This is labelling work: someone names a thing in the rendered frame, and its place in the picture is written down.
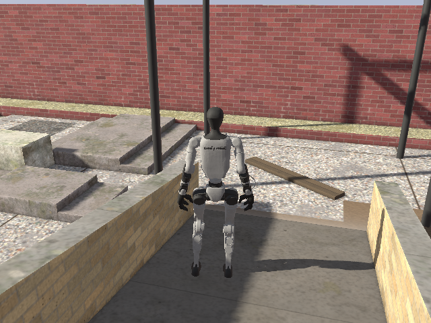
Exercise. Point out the right robot foot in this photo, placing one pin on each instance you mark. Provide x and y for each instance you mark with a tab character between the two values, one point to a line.
227	272

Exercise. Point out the left robot hand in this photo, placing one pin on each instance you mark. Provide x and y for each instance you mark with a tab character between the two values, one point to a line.
182	202

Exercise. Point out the right robot hand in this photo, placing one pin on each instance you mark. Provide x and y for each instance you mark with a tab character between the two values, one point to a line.
250	201

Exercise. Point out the left robot upper arm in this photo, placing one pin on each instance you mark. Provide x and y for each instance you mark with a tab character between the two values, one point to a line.
194	142

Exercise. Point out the robot left forearm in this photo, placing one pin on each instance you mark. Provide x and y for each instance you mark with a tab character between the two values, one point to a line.
184	182

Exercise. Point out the right robot upper arm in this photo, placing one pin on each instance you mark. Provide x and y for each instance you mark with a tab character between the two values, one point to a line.
239	154

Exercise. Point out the left robot thigh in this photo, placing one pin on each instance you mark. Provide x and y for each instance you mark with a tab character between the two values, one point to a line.
199	199

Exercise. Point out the robot right forearm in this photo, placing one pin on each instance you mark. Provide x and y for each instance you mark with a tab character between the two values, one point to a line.
245	182

